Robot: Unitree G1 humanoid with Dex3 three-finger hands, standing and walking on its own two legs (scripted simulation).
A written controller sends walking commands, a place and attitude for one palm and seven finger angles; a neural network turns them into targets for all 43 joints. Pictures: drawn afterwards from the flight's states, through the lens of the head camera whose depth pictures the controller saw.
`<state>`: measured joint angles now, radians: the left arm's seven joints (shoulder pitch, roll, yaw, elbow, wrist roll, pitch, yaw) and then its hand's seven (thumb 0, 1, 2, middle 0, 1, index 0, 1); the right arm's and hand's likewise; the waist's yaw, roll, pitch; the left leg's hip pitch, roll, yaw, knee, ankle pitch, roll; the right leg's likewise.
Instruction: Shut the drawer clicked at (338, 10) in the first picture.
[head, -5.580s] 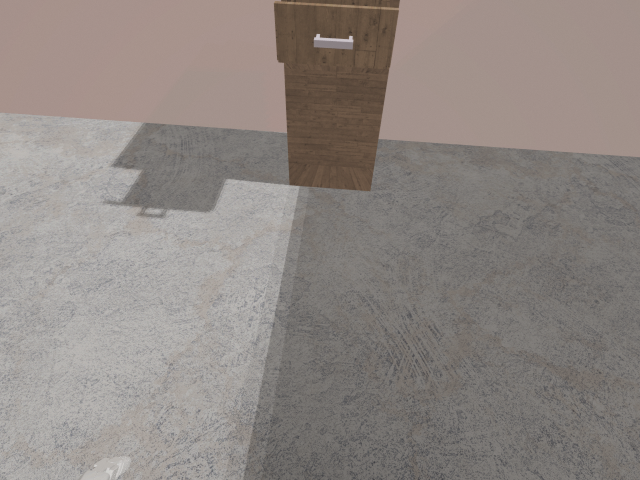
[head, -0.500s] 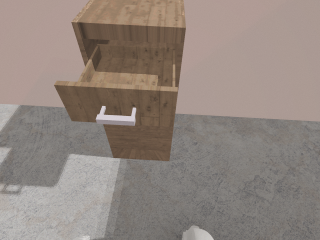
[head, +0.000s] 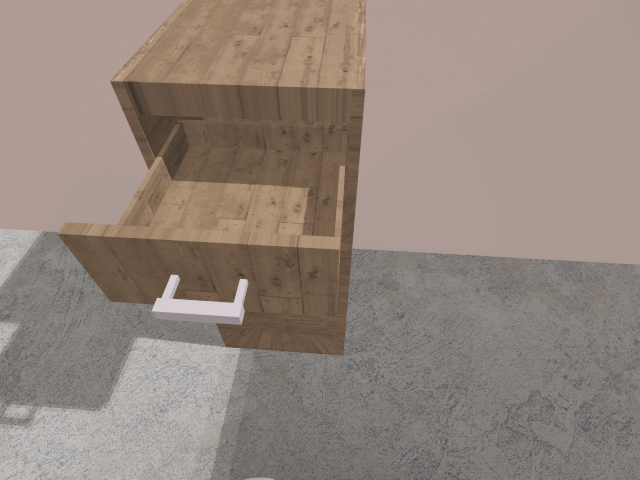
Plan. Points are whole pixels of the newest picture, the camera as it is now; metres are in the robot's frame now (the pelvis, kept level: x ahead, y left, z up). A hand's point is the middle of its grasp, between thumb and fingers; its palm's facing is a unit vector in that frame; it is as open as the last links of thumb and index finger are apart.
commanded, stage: come to a stop and stand still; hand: left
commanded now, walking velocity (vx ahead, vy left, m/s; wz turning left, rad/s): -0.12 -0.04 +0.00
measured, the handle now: (203, 297) +0.33 +0.19 +0.04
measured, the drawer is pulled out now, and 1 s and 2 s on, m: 0.27 0.27 0.27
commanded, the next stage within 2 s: look again from close up in 0.78 s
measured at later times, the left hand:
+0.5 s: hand out of the picture -0.03 +0.17 -0.17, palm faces +0.02 -0.97 -0.23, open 7.4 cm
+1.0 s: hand out of the picture -0.03 +0.15 -0.18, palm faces -0.02 -0.98 -0.17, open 7.4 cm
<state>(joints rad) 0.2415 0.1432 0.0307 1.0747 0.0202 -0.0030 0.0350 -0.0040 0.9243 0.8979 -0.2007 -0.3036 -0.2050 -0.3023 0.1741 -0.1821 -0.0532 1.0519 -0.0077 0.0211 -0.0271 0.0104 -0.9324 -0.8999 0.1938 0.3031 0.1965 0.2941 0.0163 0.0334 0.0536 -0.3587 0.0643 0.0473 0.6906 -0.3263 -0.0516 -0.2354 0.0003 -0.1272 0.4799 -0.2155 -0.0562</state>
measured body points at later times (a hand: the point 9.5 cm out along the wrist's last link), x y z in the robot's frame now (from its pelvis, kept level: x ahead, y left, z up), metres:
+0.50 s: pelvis -0.03 -0.01 +0.00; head -0.03 -0.03 +0.45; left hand -0.03 +0.22 -0.15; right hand +0.02 -0.25 -0.16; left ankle +0.04 +0.12 -0.74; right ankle -0.07 -0.12 -0.74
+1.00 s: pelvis -0.02 +0.00 +0.00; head +0.01 -0.01 +0.44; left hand -0.03 +0.20 -0.16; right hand -0.05 -0.21 -0.17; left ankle +0.02 +0.12 -0.74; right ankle -0.07 -0.12 -0.74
